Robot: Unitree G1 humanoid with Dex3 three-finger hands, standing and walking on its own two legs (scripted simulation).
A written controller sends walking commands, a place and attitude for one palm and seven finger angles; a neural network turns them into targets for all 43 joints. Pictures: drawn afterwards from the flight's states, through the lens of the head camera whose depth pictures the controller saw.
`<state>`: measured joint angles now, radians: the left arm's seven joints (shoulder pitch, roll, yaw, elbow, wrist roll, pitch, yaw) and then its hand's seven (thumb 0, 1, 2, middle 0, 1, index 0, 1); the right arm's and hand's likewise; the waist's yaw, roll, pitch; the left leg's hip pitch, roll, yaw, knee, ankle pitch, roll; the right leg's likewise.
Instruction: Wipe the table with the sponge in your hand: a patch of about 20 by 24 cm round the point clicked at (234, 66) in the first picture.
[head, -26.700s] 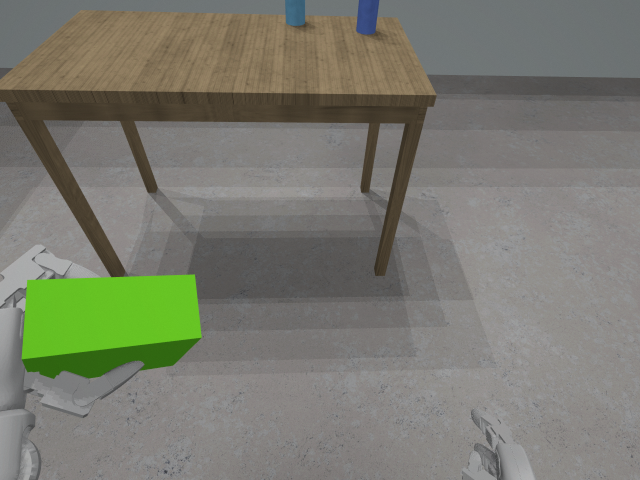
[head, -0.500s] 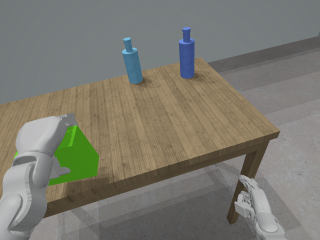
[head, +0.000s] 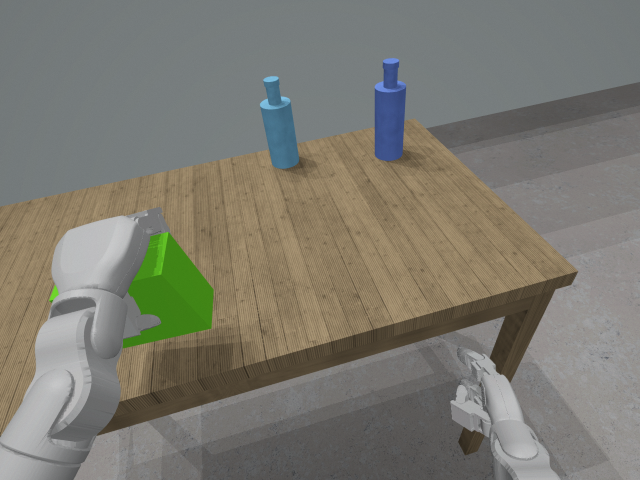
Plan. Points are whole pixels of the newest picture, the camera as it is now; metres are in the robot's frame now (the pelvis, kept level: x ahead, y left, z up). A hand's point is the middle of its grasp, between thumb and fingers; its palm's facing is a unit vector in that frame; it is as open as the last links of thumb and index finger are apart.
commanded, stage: move the sponge above the wiping area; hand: left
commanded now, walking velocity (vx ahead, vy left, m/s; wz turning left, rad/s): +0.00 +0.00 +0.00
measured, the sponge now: (151, 303) +0.26 +0.27 +0.12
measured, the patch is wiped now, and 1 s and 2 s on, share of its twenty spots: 0.00 0.00 0.00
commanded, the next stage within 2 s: none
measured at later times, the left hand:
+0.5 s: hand (136, 284) +0.26 +0.28 +0.15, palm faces +0.13 -0.06 -0.99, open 10.2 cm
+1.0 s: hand (145, 296) +0.26 +0.28 +0.12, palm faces +0.04 -0.06 -1.00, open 10.2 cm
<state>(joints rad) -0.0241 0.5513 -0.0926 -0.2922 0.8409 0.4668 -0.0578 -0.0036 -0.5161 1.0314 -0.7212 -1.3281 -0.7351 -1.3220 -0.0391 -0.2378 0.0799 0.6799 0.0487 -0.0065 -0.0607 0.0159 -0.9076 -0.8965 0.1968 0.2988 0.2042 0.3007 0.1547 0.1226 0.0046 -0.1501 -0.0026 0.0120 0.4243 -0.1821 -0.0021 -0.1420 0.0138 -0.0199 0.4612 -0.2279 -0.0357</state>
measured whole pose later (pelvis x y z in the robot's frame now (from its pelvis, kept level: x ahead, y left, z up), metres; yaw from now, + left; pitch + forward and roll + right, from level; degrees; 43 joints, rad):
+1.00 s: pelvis +0.01 -0.01 +0.00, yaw +1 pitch -4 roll +0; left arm -0.04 0.53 -0.09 -0.07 0.89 0.41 -0.07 0.00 -0.52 1.03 -0.72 -1.33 -0.73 -1.33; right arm 0.00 -0.27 0.06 0.70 0.05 -0.02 -0.09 0.02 -0.91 -0.90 0.20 0.30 0.20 0.30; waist 0.13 0.12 0.01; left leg -0.16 0.01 -0.01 0.42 -0.19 -0.01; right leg -0.14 0.03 -0.04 0.45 -0.23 -0.05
